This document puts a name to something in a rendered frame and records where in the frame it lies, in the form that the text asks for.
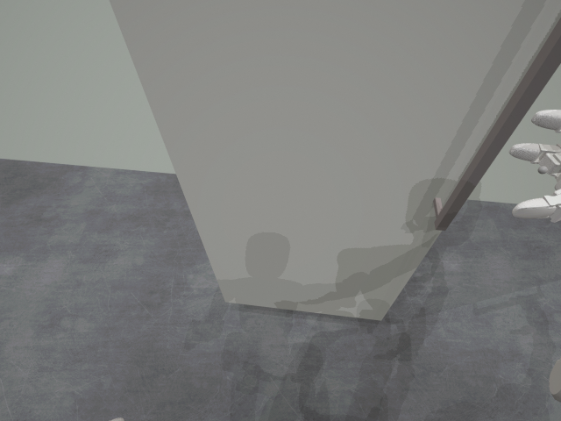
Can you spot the robot right hand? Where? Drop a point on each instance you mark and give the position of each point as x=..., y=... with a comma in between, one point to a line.
x=547, y=206

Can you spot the handle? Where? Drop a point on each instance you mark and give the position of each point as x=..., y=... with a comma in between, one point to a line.
x=539, y=73

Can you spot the fridge door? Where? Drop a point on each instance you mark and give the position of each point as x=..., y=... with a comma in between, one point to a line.
x=310, y=137

